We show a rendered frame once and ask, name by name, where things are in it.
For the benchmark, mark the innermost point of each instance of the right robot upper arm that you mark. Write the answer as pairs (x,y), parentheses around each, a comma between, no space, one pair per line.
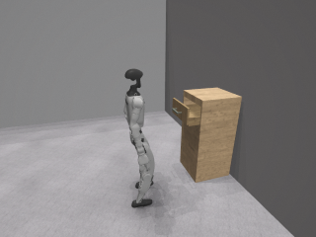
(136,105)

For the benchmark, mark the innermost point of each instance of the left robot upper arm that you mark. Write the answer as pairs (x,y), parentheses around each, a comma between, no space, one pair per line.
(125,110)

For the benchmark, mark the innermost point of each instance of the robot right shin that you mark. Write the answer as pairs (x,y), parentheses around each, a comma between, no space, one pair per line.
(144,185)

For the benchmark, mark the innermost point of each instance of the right robot forearm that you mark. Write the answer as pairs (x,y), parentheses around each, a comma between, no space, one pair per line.
(135,134)

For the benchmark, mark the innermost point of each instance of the drawer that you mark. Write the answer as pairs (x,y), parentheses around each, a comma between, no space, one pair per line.
(189,114)

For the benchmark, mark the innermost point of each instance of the robot right thigh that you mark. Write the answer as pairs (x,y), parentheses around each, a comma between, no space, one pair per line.
(149,154)

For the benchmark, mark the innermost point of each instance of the right robot hand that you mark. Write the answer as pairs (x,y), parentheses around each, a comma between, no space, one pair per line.
(142,160)

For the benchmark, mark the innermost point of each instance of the cabinet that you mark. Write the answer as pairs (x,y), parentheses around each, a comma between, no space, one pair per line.
(207,148)

